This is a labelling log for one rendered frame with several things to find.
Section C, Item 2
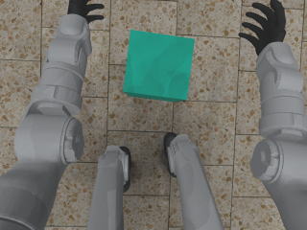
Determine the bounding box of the robot left hand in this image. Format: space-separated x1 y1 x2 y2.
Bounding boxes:
67 0 105 24

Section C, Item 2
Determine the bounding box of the robot right hand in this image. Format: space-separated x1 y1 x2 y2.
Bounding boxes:
238 0 286 56

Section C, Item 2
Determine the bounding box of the left robot forearm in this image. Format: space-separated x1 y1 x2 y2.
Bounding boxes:
13 13 92 157

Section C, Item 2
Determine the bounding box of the carton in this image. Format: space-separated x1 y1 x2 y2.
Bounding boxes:
123 30 195 102

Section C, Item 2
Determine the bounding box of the right robot thigh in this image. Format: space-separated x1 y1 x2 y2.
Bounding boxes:
167 140 224 230

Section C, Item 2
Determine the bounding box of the right robot forearm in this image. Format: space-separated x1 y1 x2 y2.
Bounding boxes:
254 41 307 144

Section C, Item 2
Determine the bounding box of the left robot shin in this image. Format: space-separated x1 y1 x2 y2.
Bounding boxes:
97 145 127 185

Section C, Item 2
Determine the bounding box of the left robot upper arm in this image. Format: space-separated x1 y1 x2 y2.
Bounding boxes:
0 113 84 230

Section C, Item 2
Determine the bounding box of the right robot upper arm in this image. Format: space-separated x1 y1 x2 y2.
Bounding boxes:
249 137 307 230

